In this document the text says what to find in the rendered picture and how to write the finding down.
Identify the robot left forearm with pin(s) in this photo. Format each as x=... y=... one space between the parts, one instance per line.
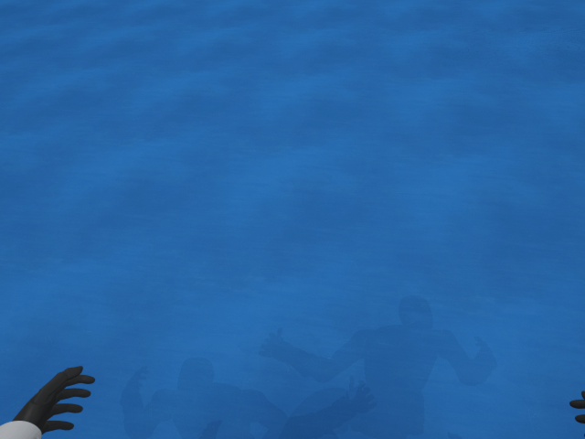
x=19 y=430

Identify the left robot hand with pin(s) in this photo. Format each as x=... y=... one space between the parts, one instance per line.
x=42 y=406

